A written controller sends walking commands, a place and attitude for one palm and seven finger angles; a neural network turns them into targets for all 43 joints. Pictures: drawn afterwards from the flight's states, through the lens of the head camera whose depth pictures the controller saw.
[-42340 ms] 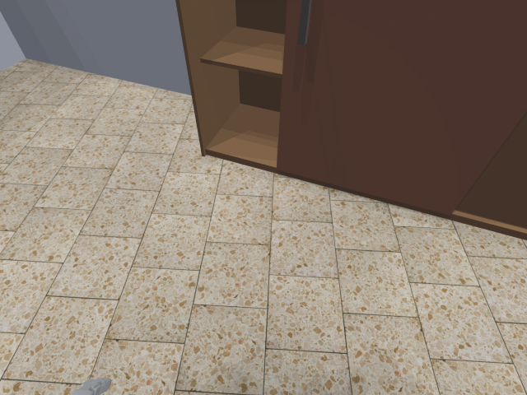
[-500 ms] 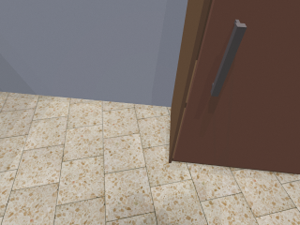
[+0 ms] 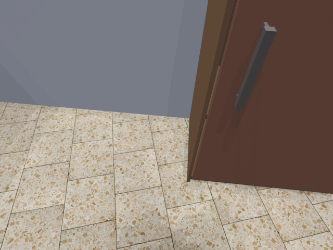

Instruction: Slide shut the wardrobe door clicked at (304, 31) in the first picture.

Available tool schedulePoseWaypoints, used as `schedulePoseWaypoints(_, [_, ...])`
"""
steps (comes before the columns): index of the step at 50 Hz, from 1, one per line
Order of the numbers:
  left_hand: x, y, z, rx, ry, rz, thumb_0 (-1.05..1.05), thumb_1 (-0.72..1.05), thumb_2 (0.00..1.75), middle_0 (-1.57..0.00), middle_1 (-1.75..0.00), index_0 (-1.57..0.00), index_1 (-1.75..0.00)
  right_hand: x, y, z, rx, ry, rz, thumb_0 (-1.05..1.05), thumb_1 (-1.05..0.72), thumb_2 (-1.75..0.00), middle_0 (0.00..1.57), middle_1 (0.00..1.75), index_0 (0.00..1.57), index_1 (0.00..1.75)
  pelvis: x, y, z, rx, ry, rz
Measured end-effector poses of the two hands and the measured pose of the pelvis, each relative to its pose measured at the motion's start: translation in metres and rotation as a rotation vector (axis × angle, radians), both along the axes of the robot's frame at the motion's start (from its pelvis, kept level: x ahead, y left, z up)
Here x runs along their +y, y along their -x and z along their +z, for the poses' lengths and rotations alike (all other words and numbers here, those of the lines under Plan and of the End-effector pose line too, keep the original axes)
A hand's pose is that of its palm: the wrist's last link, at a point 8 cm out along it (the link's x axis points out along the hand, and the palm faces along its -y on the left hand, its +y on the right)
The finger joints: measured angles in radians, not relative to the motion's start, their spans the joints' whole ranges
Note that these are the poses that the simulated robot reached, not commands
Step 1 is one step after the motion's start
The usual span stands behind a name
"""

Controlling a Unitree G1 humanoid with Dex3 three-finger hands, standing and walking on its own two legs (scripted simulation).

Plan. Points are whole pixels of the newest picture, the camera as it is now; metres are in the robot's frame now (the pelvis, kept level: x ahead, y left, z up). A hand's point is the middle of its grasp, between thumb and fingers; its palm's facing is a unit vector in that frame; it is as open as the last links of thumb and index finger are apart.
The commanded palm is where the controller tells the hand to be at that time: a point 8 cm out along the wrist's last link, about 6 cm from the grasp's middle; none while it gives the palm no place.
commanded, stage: look to check the result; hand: right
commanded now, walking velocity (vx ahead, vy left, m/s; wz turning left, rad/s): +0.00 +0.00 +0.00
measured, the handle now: (250, 70) +0.61 -0.22 +0.11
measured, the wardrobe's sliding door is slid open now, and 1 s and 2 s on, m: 0.01 0.01 0.01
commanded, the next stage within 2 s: stand and wait in 0.08 s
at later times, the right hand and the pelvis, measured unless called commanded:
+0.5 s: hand out of the picture +0.02 -0.18 -0.18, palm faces +0.01 +0.98 -0.21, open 7.4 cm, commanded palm none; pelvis +0.01 +0.00 +0.00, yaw +0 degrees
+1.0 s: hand out of the picture +0.02 -0.18 -0.18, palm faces +0.01 +0.98 -0.22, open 7.4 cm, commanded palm none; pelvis +0.02 +0.01 +0.00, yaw +0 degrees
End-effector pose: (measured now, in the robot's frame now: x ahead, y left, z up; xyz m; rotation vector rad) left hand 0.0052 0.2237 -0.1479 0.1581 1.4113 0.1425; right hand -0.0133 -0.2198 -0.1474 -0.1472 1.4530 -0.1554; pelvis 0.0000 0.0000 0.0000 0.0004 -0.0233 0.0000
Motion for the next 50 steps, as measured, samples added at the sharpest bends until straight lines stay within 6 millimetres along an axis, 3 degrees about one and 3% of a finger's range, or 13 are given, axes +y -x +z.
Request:
schedulePoseWaypoints(19, [0.002, -0.009, 0.0, -0.004, 0.002, 0.005, 0.01, 0.91, 0.89, -0.19, -0.3, -0.2, -0.3, -0.004, -0.025, 0.002, -0.038, 0.016, 0.015, 0.0, -0.91, -0.9, 0.2, 0.29, 0.2, 0.3, 0.002, -0.01, 0.001, 0.0, 0.003, 0.002])
schedulePoseWaypoints(50, [0.013, -0.018, 0.0, -0.009, -0.009, -0.002, 0.01, 0.9, 0.89, -0.19, -0.3, -0.2, -0.3, -0.004, -0.026, 0.004, -0.022, 0.027, 0.013, 0.0, -0.91, -0.9, 0.2, 0.29, 0.2, 0.3, 0.007, -0.015, 0.001, 0.0, 0.004, 0.003])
